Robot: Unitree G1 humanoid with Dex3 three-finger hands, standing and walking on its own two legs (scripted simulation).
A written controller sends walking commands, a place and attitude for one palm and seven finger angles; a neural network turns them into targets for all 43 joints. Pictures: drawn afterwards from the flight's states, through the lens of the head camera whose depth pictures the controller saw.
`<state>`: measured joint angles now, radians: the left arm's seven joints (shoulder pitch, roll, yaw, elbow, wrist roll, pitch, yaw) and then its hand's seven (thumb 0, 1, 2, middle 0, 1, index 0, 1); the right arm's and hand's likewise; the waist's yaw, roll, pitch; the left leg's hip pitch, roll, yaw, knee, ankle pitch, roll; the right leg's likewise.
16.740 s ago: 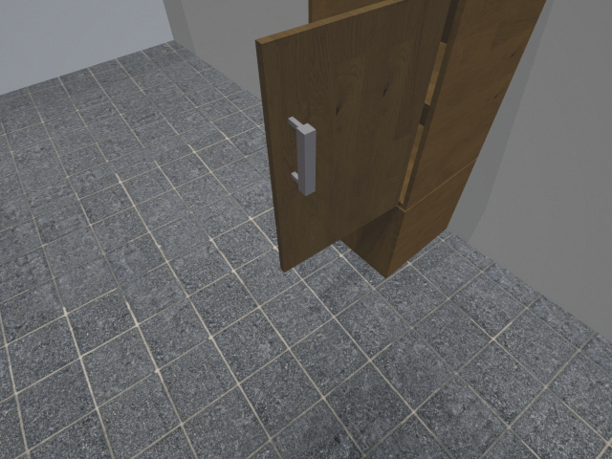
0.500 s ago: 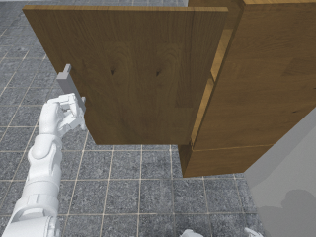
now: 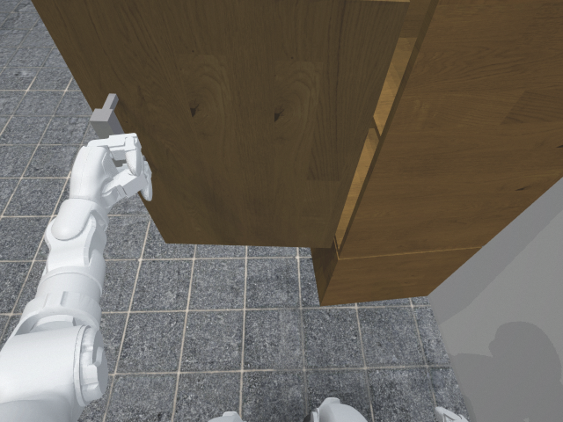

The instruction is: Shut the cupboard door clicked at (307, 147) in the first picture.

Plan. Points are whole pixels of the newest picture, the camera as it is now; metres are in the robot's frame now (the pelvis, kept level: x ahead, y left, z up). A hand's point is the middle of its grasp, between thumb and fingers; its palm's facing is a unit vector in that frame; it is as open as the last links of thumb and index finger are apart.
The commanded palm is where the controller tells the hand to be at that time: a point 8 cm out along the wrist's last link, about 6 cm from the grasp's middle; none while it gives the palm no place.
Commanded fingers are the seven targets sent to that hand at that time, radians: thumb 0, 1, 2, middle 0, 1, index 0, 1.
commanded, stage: push the door shut along its arc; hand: left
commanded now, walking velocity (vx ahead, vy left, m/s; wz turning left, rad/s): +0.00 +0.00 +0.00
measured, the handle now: (124, 142) +0.51 +0.24 +0.07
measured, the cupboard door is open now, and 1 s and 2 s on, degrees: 83 69 56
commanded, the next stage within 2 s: pull the fist back off the door in 1.50 s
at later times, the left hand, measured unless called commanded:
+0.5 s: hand (164, 146) +0.49 +0.17 +0.09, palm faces -0.21 -0.98 -0.02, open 3.1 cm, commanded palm +0.49 +0.22 +0.08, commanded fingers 0.00 0.90 0.90 -1.30 -1.50 -1.30 -1.50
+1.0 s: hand (189, 117) +0.56 +0.15 +0.09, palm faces -0.33 -0.95 -0.01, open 3.1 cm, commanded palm +0.56 +0.19 +0.08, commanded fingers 0.00 0.90 0.90 -1.30 -1.50 -1.30 -1.50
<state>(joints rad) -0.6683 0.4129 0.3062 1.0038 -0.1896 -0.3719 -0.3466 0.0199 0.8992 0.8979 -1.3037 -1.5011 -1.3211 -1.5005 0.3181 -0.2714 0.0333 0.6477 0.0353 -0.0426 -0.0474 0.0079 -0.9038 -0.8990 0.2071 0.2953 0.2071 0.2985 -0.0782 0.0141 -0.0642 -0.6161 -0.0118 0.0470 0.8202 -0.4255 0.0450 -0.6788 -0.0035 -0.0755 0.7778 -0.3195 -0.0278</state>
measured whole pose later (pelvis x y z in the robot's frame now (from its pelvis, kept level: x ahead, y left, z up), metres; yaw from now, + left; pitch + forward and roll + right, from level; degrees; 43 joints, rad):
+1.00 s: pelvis +0.00 +0.01 -0.03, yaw -2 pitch +23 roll -3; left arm -1.17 0.67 0.34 1.30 -0.09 -0.25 -0.54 0.02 0.89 0.91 -1.30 -1.50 -1.30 -1.50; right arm 0.42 -0.30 0.05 0.64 0.00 0.00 -0.05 0.00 -0.90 -0.90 0.21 0.30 0.21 0.30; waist -0.24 0.04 -0.06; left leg -0.91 0.03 0.05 0.98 -0.49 0.06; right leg -0.95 0.03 -0.08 0.88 -0.34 -0.02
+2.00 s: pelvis +0.01 +0.00 -0.02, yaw -3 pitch +25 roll -3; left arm -1.17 0.46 0.41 1.28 0.03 -0.31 0.02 0.02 0.91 0.91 -1.30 -1.50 -1.30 -1.50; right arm 0.52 -0.24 0.04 0.64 -0.07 0.02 0.07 0.00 -0.90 -0.90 0.21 0.30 0.21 0.30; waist -0.25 0.07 -0.08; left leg -0.89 0.03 0.04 0.94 -0.48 0.04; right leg -0.94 0.04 -0.07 0.84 -0.34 -0.03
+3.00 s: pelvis +0.01 -0.01 +0.02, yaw -2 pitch +9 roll -1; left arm -0.44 0.26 0.25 0.65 -0.18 -0.29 -0.11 0.02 0.90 0.90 -1.30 -1.50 -1.30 -1.50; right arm 0.39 -0.26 0.01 0.63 0.04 0.00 -0.02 0.01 -0.91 -0.90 0.21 0.30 0.21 0.30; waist -0.06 0.05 -0.07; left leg -0.46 0.01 0.07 0.70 -0.39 0.03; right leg -0.54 0.03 -0.05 0.66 -0.28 -0.04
